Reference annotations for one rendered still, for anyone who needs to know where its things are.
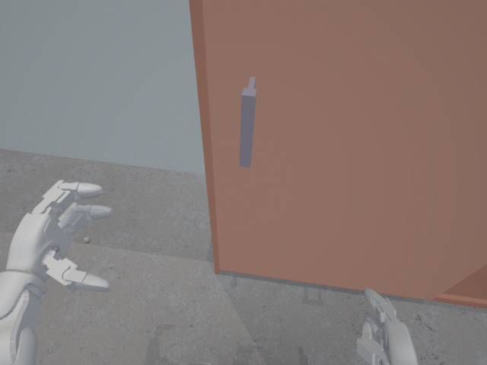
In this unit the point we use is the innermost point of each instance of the robot left hand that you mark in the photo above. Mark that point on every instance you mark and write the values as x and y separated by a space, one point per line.
37 233

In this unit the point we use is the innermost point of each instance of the left robot forearm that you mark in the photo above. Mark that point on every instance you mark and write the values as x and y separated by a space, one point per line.
21 293

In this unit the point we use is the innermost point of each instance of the handle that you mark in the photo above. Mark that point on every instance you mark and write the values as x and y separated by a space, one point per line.
248 105

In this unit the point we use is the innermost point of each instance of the wardrobe door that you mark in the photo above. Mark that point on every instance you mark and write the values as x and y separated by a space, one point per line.
474 285
369 158

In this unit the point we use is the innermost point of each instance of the robot right hand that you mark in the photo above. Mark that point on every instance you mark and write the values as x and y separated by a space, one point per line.
392 335

